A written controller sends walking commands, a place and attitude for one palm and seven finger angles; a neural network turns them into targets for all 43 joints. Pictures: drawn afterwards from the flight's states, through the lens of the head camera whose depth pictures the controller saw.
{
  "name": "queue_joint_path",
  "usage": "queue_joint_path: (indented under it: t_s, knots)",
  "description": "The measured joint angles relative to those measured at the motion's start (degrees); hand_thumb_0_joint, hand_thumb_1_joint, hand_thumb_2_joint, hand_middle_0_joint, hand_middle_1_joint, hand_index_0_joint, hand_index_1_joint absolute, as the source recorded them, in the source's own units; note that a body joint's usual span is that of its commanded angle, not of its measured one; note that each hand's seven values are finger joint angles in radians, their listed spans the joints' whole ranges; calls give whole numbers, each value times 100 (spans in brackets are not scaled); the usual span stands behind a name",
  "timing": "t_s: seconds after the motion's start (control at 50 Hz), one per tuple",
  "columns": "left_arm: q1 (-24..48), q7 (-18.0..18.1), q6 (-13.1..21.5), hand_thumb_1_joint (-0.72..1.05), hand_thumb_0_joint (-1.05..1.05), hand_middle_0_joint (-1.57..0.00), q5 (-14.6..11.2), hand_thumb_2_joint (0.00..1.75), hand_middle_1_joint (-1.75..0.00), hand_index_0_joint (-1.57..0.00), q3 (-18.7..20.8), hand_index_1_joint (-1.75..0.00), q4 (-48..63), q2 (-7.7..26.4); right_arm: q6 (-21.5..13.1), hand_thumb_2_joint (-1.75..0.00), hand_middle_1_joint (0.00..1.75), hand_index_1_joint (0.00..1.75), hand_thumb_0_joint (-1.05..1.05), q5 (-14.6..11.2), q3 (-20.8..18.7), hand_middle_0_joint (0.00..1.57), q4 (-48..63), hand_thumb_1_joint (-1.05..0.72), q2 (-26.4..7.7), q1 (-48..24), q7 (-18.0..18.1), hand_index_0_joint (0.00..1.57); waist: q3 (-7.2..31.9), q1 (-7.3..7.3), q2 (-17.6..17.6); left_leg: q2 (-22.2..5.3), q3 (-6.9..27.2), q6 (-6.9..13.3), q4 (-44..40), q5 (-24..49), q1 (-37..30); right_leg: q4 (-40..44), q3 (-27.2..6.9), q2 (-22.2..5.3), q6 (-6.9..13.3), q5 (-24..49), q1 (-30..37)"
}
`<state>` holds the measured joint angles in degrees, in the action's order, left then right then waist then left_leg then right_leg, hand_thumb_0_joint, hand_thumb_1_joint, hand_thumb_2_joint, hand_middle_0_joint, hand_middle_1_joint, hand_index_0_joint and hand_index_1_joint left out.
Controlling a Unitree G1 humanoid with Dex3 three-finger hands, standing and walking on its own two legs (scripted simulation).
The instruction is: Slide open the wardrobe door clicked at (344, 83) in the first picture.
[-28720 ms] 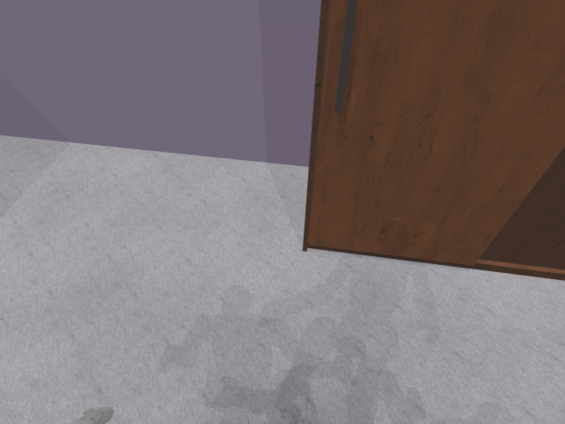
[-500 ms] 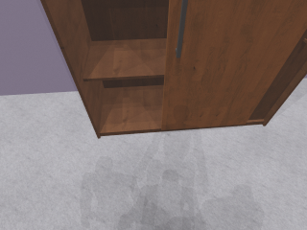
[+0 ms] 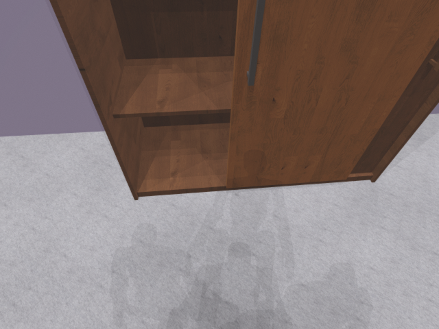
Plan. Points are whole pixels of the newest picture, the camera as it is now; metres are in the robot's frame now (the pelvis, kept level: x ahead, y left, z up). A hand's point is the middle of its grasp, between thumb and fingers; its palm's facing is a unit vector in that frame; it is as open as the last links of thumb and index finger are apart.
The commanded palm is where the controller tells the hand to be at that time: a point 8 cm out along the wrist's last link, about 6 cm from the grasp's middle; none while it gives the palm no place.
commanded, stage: look to check the result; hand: left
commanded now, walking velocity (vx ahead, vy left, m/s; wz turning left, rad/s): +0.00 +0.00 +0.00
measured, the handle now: (254, 38) +0.87 -0.06 +0.11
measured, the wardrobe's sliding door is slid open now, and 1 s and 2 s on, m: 0.48 0.48 0.48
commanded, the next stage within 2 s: stand and wait in 0.40 s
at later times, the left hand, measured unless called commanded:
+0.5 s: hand out of the picture +0.03 +0.18 -0.18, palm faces +0.00 -0.98 -0.20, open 7.4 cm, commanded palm none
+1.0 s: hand out of the picture +0.05 +0.22 -0.17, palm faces +0.00 -0.96 -0.28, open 7.4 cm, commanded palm none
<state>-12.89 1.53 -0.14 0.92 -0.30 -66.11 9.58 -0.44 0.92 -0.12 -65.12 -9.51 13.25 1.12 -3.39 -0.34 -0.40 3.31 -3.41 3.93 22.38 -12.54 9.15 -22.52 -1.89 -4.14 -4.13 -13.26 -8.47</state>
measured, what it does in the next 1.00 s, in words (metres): stands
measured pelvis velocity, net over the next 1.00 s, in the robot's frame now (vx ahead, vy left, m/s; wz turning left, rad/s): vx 0.00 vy -0.01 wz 0.02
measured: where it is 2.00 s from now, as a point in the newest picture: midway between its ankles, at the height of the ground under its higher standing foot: outside the picture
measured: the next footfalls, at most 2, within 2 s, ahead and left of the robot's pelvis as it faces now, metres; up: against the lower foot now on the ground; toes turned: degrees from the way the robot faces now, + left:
none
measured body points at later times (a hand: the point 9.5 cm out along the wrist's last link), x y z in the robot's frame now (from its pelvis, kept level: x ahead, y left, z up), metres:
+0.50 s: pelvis +0.01 +0.00 +0.00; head +0.03 +0.00 +0.45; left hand +0.03 +0.24 -0.16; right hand +0.03 -0.24 -0.15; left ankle +0.00 +0.07 -0.74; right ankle -0.01 -0.17 -0.74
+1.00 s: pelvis +0.00 -0.01 +0.00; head +0.02 +0.00 +0.45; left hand +0.05 +0.27 -0.15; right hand +0.06 -0.28 -0.14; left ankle +0.00 +0.07 -0.74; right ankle -0.01 -0.17 -0.74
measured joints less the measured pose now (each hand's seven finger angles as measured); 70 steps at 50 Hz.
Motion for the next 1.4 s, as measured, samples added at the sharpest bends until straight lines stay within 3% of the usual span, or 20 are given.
queue_joint_path:
  t_s: [0.54,1.4]
  knots:
    - [165,-21,19,90,0,-20,-1,90,-30,-20,50,-30,47,163,-37,-90,30,30,0,-5,-31,20,8,-91,-144,-125,2,20,-10,0,-50,3,37,-10,-98,4,-126,119,41,-3,12,3,148]
    - [750,-157,90,90,0,-21,-2,90,-30,-20,73,-30,160,973,-49,-90,30,30,0,-20,-61,20,80,-90,-991,-842,-124,20,6,10,-20,-85,179,-145,-550,281,-310,546,187,91,137,226,358]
